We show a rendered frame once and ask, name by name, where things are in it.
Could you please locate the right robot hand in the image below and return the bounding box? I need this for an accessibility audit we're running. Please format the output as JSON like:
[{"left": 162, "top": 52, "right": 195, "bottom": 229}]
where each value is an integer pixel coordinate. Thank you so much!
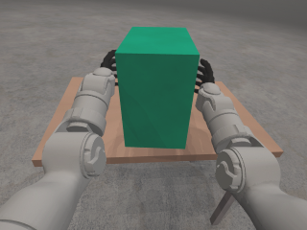
[{"left": 194, "top": 58, "right": 215, "bottom": 94}]

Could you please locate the robot right upper arm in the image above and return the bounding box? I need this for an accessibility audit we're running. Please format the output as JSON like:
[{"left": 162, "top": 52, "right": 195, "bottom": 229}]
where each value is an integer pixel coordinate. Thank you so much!
[{"left": 215, "top": 147, "right": 307, "bottom": 230}]

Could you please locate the left robot forearm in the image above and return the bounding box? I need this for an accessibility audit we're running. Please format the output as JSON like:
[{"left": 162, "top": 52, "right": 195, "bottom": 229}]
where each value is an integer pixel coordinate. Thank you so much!
[{"left": 41, "top": 67, "right": 115, "bottom": 168}]

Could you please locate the robot left upper arm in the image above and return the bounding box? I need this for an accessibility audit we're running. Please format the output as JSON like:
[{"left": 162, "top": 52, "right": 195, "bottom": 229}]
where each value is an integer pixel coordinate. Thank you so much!
[{"left": 0, "top": 131, "right": 106, "bottom": 230}]

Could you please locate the table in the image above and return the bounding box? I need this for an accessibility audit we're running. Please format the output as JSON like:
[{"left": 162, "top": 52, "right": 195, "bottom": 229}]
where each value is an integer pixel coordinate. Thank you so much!
[{"left": 32, "top": 77, "right": 284, "bottom": 226}]

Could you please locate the right robot forearm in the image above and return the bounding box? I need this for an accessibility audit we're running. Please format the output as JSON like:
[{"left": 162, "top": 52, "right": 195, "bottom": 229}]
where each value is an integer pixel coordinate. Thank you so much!
[{"left": 195, "top": 82, "right": 281, "bottom": 179}]

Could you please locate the left robot hand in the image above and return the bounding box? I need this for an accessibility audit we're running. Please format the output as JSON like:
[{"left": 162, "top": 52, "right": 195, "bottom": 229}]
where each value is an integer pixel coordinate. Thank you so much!
[{"left": 100, "top": 50, "right": 118, "bottom": 86}]

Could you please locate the carton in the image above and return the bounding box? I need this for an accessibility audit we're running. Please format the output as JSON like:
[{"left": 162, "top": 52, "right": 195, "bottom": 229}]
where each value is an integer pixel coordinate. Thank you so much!
[{"left": 114, "top": 27, "right": 200, "bottom": 150}]

